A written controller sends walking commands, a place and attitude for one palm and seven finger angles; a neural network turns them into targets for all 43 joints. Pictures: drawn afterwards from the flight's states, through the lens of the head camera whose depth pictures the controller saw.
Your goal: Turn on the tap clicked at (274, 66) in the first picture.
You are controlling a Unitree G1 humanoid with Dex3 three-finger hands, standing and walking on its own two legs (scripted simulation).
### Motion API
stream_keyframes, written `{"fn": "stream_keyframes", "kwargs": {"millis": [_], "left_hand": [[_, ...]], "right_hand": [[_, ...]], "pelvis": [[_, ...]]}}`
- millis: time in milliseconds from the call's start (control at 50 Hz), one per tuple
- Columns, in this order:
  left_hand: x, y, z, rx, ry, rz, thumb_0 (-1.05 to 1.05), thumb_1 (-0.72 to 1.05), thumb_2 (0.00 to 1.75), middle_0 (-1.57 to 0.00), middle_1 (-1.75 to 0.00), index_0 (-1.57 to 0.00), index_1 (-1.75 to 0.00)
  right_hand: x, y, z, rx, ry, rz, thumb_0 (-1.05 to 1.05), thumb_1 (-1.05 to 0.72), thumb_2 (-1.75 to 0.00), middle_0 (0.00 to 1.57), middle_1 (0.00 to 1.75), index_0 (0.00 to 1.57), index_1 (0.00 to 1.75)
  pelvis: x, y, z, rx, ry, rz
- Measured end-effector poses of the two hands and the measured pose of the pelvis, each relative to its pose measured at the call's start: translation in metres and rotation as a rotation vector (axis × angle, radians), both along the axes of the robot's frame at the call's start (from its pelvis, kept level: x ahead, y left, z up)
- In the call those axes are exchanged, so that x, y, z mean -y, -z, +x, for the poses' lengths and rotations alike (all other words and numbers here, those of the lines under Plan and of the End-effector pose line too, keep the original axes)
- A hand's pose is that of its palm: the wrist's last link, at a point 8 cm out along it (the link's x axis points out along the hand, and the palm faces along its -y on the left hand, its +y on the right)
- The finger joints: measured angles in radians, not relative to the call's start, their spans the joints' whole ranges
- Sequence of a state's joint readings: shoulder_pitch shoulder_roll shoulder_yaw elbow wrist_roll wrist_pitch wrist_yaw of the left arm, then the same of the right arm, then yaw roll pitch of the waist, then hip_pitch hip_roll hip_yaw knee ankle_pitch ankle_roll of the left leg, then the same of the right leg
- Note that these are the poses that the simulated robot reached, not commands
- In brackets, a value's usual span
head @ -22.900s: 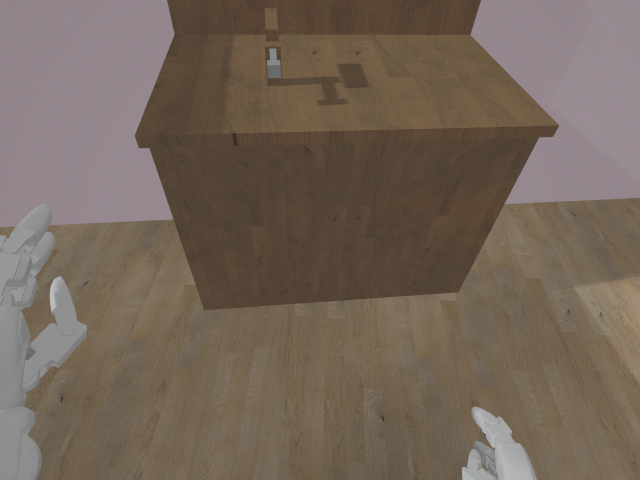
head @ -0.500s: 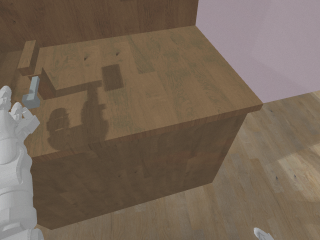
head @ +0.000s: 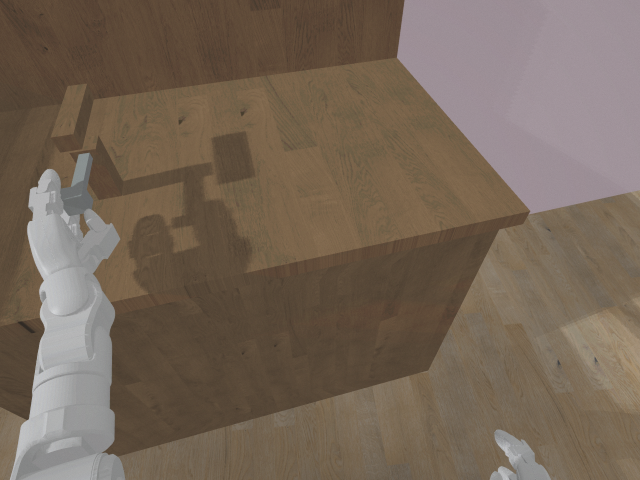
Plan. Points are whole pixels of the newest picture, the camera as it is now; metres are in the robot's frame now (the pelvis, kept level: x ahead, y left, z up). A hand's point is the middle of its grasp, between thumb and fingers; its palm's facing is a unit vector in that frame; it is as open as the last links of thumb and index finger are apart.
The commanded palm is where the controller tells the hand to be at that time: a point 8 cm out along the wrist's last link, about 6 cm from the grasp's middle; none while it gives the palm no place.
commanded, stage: push the lever round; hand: left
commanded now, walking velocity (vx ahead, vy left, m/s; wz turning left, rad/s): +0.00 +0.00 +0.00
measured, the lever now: (76, 200) +0.42 +0.35 +0.13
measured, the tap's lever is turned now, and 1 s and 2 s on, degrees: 0 0 0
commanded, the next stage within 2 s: none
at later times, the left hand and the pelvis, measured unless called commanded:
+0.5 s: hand (140, 224) +0.38 +0.26 +0.12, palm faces +0.66 -0.75 -0.05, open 7.8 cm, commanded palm +0.33 +0.28 +0.12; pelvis +0.00 +0.00 +0.00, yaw +0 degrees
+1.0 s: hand (163, 212) +0.40 +0.23 +0.13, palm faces +0.75 -0.66 -0.07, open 7.8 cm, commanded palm +0.36 +0.25 +0.12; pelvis -0.01 -0.01 +0.00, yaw +1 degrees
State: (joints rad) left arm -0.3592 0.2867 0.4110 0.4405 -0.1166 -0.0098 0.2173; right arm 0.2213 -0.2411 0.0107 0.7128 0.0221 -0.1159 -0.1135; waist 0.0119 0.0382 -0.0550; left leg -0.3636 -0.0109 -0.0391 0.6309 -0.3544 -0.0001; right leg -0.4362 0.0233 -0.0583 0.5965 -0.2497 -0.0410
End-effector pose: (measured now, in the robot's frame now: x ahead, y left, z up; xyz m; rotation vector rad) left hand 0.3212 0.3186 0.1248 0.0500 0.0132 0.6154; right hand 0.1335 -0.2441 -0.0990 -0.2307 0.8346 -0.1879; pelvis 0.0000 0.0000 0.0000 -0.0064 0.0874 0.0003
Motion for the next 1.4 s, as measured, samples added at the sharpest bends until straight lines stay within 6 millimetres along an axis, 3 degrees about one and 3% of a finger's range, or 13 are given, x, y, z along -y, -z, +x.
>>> {"fn": "stream_keyframes", "kwargs": {"millis": [860, 1400], "left_hand": [[0.061, -0.005, 0.017, -0.033, -0.208, -0.006, 0.02, 0.9, 0.9, -0.15, -0.15, -0.15, -0.15], [0.084, -0.001, 0.051, -0.074, -0.329, -0.018, 0.02, 0.9, 0.9, -0.15, -0.15, -0.15, -0.15]], "right_hand": [[0.001, 0.006, -0.004, -0.052, -0.008, 0.005, 0.01, -0.9, -0.9, 0.2, 0.3, 0.2, 0.3], [0.016, 0.025, -0.054, -0.191, 0.037, 0.014, 0.01, -0.9, -0.9, 0.2, 0.3, 0.2, 0.3]], "pelvis": [[0.005, -0.001, -0.007, 0.007, -0.007, 0.009], [0.009, 0.004, -0.01, -0.048, 0.0, 0.01]]}}
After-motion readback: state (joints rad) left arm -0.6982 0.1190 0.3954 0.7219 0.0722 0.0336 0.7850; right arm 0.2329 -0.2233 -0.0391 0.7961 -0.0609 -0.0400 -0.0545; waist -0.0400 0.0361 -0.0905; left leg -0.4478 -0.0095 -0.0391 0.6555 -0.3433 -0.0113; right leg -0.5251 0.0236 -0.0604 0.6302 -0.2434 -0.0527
